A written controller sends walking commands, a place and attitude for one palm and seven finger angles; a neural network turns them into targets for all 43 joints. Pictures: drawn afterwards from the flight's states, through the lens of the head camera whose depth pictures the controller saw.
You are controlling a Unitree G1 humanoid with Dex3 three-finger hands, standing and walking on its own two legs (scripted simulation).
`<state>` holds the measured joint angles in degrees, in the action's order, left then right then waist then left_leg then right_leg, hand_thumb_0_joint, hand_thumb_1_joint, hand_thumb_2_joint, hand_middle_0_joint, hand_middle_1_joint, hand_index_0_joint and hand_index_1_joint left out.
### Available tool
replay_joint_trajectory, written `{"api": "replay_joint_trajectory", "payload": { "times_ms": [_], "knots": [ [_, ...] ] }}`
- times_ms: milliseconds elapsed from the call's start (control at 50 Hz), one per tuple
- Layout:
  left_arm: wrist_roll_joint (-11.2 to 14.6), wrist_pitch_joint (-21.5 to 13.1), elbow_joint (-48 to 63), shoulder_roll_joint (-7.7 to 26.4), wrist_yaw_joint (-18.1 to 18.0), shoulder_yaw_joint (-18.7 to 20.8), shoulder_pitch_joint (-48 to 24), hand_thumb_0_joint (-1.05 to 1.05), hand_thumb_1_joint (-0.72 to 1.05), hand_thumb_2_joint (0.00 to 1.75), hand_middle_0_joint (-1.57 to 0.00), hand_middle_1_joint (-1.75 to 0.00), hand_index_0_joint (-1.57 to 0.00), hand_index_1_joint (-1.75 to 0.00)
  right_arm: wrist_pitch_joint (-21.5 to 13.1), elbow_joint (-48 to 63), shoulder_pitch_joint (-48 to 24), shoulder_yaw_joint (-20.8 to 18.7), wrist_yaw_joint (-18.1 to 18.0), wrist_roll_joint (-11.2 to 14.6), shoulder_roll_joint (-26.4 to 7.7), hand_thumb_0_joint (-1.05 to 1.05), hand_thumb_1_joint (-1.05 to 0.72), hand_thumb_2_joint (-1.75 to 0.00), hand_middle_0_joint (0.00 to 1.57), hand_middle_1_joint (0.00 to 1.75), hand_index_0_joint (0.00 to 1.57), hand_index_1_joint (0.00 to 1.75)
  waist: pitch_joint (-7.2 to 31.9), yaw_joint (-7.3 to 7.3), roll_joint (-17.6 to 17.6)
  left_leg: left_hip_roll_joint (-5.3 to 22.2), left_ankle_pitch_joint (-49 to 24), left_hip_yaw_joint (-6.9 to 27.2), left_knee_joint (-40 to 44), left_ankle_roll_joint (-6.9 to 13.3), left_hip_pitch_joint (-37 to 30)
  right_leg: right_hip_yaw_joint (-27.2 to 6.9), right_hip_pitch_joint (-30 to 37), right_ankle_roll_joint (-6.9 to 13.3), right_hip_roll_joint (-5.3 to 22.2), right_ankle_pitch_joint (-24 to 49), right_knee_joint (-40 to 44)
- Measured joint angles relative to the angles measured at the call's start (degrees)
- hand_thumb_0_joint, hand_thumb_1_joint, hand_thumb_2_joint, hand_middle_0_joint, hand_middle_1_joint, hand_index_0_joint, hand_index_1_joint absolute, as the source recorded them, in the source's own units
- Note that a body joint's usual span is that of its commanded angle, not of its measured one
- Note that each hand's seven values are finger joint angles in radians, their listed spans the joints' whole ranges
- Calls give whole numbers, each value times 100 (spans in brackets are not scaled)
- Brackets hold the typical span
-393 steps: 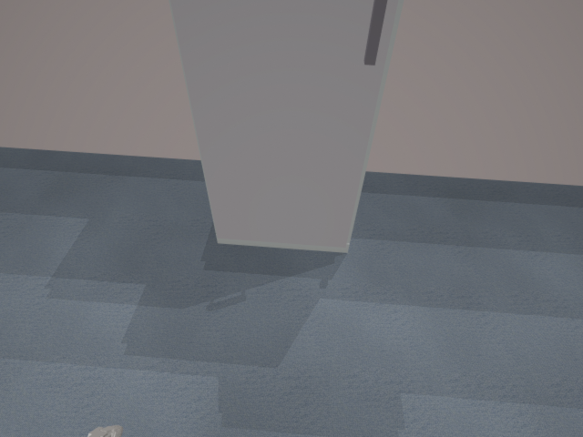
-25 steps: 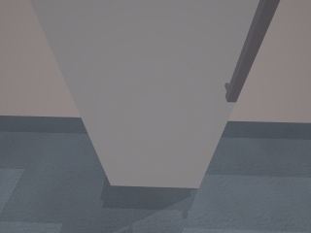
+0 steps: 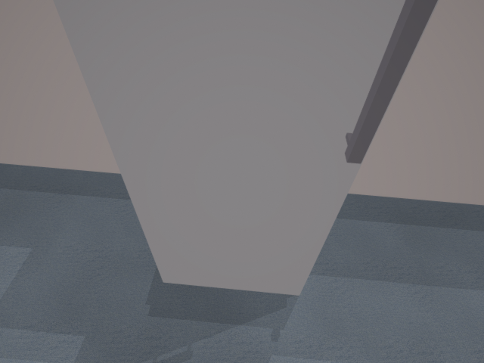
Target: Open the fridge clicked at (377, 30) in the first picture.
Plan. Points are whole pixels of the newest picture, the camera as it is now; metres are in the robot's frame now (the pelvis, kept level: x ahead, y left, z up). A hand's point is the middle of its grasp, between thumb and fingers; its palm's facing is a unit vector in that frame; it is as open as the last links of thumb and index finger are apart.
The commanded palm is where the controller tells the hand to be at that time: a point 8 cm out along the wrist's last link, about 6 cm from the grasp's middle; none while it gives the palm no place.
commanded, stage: come to a stop and stand still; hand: right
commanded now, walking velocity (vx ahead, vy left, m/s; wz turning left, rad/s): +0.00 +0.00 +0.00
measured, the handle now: (382, 72) +0.47 -0.17 +0.27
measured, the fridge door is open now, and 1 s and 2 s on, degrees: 0 0 0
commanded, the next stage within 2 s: look again from close up in 0.16 s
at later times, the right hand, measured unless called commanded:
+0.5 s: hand out of the picture +0.00 -0.16 -0.18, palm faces +0.02 +0.98 -0.18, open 7.4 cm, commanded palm none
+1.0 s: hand out of the picture +0.02 -0.16 -0.17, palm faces +0.02 +0.98 -0.19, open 7.4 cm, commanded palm none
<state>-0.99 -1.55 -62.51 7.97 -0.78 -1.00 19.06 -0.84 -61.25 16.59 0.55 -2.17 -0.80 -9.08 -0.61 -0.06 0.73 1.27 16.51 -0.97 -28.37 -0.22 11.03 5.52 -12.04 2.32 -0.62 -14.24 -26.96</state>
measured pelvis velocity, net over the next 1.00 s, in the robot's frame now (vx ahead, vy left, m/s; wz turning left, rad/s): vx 0.02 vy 0.02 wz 0.00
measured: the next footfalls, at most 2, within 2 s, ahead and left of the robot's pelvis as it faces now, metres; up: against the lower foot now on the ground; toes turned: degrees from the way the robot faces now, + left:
none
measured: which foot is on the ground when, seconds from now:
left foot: down 0.00-1.00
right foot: down 0.00-1.00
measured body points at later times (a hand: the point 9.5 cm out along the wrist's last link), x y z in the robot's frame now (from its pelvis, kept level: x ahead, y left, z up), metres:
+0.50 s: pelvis +0.01 +0.00 +0.00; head +0.03 +0.00 +0.45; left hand +0.03 +0.23 -0.16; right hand +0.00 -0.21 -0.16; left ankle -0.01 +0.12 -0.74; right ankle +0.00 -0.09 -0.74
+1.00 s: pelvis +0.02 +0.02 +0.00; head +0.03 +0.02 +0.45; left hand +0.02 +0.24 -0.16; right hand +0.02 -0.21 -0.16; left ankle -0.01 +0.12 -0.74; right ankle +0.00 -0.09 -0.74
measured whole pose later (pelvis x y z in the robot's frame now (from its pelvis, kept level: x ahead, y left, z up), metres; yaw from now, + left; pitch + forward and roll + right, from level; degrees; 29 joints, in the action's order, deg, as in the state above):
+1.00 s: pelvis +0.02 +0.02 +0.00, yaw +0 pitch -1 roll +0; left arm -0.8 -1.5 -64.9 8.9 -1.4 -0.6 14.8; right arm -0.9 -62.9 15.7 0.6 -2.0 -0.8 -9.2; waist -2.0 0.5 -0.7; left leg 0.0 16.4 -1.6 -25.4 1.0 8.2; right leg 4.8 -9.5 0.8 0.5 -14.1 -24.4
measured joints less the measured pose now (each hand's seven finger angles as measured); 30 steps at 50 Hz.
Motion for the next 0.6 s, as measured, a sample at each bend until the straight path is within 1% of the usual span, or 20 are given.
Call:
{"api": "replay_joint_trajectory", "payload": {
  "times_ms": [220, 360, 600],
  "knots": [
    [20, -26, -82, 50, -51, 34, -209, 0, 91, 90, -20, -30, -20, -30, 21, -150, 44, 24, 7, -1, 72, 0, -92, -90, 20, 30, 20, 29, -80, 45, -134, -22, 20, 4, 90, -2, -122, 2, 99, -13, 19, -56, 30],
    [27, -22, -100, 99, -70, 52, -341, 0, 91, 90, -20, -30, -20, -30, 20, -211, 60, 28, 12, -8, 96, 0, -91, -90, 20, 30, 20, 29, -132, 72, -135, -35, 13, 3, 150, 4, -165, 0, 136, -25, 30, -57, 74],
    [29, -15, -166, 116, -73, 49, -422, 0, 92, 90, -20, -30, -20, -30, 9, -221, 10, 8, 7, -10, 29, 0, -91, -90, 20, 30, 20, 29, -151, 72, -127, -59, 19, -17, 212, 37, -232, -21, 207, -65, 49, -46, 153]
  ]
}}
